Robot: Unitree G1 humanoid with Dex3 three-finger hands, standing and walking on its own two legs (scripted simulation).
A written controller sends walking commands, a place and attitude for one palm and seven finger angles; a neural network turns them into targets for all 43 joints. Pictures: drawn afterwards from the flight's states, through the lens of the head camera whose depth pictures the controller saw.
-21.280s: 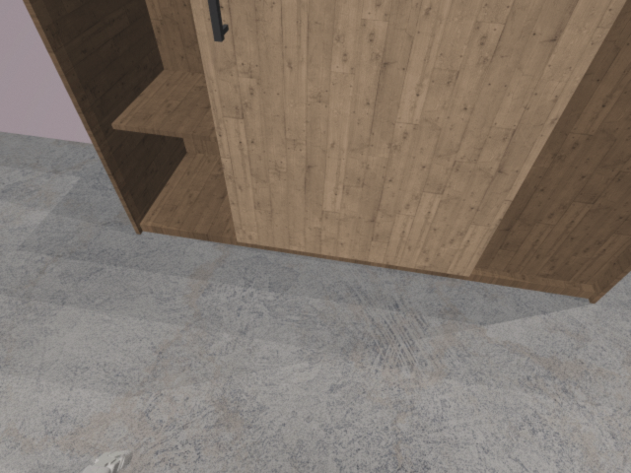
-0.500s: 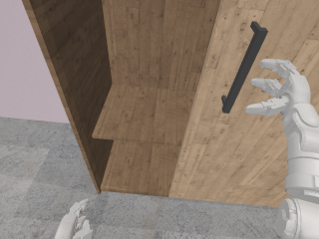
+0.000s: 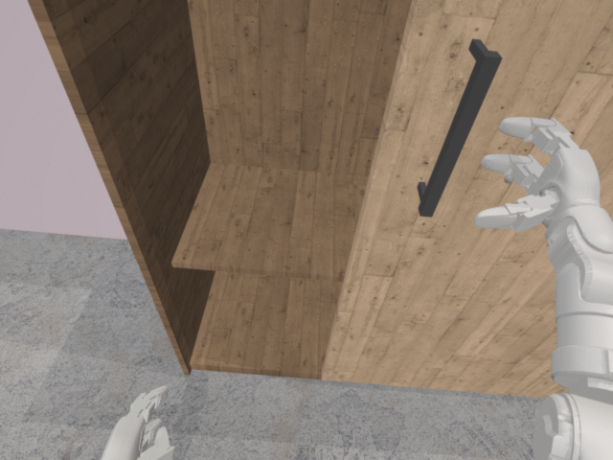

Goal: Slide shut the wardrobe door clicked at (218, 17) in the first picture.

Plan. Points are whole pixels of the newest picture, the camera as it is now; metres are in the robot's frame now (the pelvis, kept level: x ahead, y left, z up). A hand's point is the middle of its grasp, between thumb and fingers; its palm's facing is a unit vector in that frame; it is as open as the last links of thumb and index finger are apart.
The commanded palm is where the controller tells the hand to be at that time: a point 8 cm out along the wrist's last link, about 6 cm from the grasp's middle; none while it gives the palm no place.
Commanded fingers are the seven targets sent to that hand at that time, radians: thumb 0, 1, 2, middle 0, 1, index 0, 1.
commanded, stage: move the hooked fingers beside the handle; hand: right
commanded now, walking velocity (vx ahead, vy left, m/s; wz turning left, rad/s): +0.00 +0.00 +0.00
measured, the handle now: (448, 138) +0.49 -0.15 +0.21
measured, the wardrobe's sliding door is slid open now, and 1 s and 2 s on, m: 0.43 0.43 0.43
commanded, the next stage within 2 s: feel for the door with the fingertips in 1.26 s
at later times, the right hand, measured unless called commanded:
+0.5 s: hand (520, 172) +0.39 -0.20 +0.24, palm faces +0.06 +1.00 -0.04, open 14.0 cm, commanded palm +0.37 -0.25 +0.21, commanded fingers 0.00 0.50 -0.30 0.30 1.20 0.30 1.20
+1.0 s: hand (510, 174) +0.41 -0.21 +0.22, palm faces +0.05 +1.00 -0.05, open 14.0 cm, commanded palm +0.38 -0.25 +0.21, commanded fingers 0.00 0.50 -0.30 0.30 1.20 0.30 1.20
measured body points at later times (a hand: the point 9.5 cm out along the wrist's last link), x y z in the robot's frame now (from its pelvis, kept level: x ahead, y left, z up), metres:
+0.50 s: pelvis +0.00 +0.00 +0.00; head -0.01 +0.03 +0.45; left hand +0.16 +0.24 -0.09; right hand +0.38 -0.26 +0.24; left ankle +0.03 +0.13 -0.74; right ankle -0.05 -0.11 -0.74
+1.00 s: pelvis -0.01 +0.01 +0.00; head -0.01 +0.03 +0.45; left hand +0.13 +0.26 -0.11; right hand +0.40 -0.26 +0.22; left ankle +0.03 +0.13 -0.74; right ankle -0.05 -0.11 -0.74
